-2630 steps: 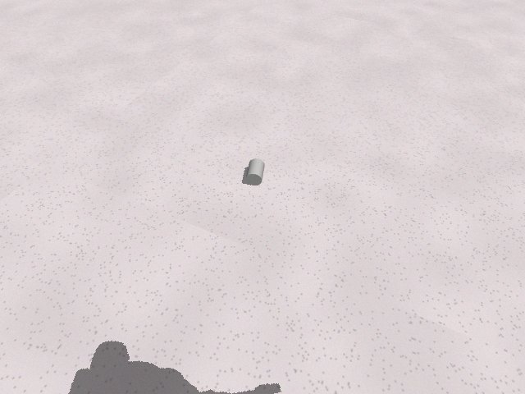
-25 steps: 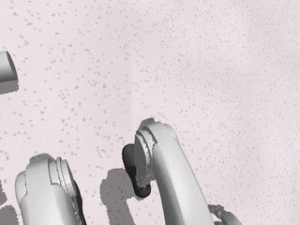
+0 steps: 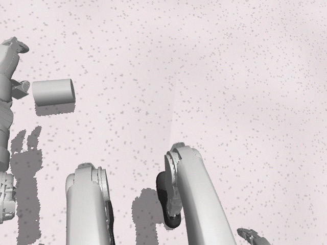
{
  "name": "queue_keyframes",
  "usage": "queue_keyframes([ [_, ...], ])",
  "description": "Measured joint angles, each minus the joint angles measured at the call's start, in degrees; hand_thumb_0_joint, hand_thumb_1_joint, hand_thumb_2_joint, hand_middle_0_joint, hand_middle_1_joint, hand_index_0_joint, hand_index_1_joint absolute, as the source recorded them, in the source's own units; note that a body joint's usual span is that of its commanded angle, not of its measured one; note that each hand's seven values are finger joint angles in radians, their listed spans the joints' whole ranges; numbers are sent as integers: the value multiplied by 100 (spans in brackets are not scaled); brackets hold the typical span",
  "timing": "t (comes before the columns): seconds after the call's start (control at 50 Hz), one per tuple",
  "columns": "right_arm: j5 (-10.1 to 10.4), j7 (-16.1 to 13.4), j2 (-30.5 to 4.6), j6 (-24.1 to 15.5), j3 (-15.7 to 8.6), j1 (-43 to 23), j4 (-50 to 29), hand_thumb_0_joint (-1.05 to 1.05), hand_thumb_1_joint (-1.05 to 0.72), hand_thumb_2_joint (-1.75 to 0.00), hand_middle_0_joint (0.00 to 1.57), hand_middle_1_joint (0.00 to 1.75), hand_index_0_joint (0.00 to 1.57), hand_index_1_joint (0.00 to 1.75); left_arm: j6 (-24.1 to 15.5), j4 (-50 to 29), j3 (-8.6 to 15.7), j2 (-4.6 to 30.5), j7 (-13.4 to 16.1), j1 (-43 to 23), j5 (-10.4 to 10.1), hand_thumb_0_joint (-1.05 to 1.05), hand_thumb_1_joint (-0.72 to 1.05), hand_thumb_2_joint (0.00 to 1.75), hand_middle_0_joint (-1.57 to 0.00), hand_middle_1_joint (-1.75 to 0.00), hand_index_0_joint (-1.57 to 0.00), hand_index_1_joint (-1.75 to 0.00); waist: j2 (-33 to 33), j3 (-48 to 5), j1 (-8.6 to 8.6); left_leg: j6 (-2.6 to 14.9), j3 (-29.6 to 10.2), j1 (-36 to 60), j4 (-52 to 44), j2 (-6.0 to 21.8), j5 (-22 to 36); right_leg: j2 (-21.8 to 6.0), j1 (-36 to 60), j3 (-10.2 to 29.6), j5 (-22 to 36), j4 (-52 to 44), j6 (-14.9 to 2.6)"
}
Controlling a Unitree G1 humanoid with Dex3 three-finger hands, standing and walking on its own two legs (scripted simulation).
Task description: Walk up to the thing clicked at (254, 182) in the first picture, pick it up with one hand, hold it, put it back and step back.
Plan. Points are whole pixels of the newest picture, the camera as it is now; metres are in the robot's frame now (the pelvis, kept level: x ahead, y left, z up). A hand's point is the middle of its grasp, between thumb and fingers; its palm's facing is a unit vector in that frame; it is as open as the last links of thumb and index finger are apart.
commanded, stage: home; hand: left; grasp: from above
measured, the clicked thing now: (55, 92) +0.58 +0.24 -0.37
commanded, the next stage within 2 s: none
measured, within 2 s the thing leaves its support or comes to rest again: neither
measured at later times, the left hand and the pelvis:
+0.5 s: hand (0, 139) +0.35 +0.20 +0.08, palm faces -0.03 -0.92 -0.39, open 7.4 cm; pelvis +0.04 -0.01 +0.19, yaw +5 degrees
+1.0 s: hand out of the picture +0.24 +0.19 +0.24, palm faces +0.16 -0.96 -0.21, open 7.4 cm; pelvis +0.09 -0.01 +0.30, yaw +6 degrees
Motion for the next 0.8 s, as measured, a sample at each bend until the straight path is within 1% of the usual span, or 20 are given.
queue_keyframes([
  [0.06,90,-71,36,-28,-177,-156,64,0,-90,-90,20,30,20,30,199,-507,-47,-309,-20,612,-619,1,46,99,-24,-53,-23,-54,-29,-156,232,-5,61,494,-425,25,10,11,443,55,6,-365,20],
  [0.1,136,-120,70,-106,-251,-280,96,0,-90,-90,20,30,20,30,319,-721,-105,-507,15,971,-988,1,57,98,-23,-48,-23,-49,-65,-241,360,-16,91,858,-720,41,22,19,776,81,13,-624,18],
  [0.14,176,-172,107,-224,-297,-396,112,0,-91,-90,20,30,20,30,428,-880,-170,-713,74,1299,-1321,1,66,96,-23,-43,-23,-44,-92,-318,467,-32,109,1227,-1017,50,38,21,1123,95,19,-886,5],
  [0.2,227,-250,169,-422,-319,-560,114,0,-91,-90,20,30,20,30,563,-1045,-245,-1016,202,1735,-1763,1,76,94,-22,-38,-22,-39,-123,-399,580,-63,121,1789,-1453,58,68,20,1659,101,28,-1275,-19],
  [0.32,302,-436,309,-795,-292,-749,120,0,-91,-90,20,30,20,30,786,-1313,-272,-1592,530,2490,-2579,1,85,91,-21,-32,-21,-33,-165,-488,713,-118,135,2904,-2307,81,143,30,2730,104,61,-2041,-63],
  [0.4,314,-539,386,-964,-265,-776,146,0,-91,-90,20,30,20,30,916,-1557,-206,-1891,697,2996,-3137,1,88,90,-21,-31,-21,-31,-183,-461,754,-145,145,3643,-2873,110,222,51,3440,107,117,-2559,-97],
  [0.5,324,-683,459,-1121,-220,-695,192,1,-91,-90,20,30,20,30,1103,-2057,-96,-2173,817,3735,-3840,1,89,90,-20,-30,-21,-30,-233,-347,780,-167,160,4579,-3617,169,359,104,4350,111,248,-3271,-127],
  [0.58,344,-842,484,-1218,-179,-540,215,1,-91,-90,20,30,20,30,1272,-2517,-50,-2349,866,4374,-4288,1,90,90,-20,-30,-21,-30,-264,-259,801,-182,163,5345,-4242,212,491,143,5114,105,379,-3892,-141],
  [0.64,350,-959,482,-1293,-145,-389,207,1,-91,-90,20,30,20,30,1390,-2860,-18,-2461,874,4844,-4541,2,90,90,-20,-30,-21,-30,-275,-231,821,-190,162,5897,-4691,235,589,164,5671,99,475,-4345,-147],
  [0.72,332,-1089,472,-1384,-114,-209,157,1,-91,-90,20,30,20,30,1528,-3341,1,-2561,859,5461,-4761,2,90,90,-20,-30,-21,-30,-260,-211,845,-195,163,6586,-5239,261,709,188,6370,94,597,-4904,-148],
  [0.8,323,-1189,478,-1459,-105,-58,48,1,-91,-90,20,30,20,30,1676,-3919,-21,-2619,824,6114,-4901,2,91,90,-20,-29,-20,-30,-220,-184,877,-189,166,7231,-5740,282,825,207,7030,91,717,-5424,-144],
])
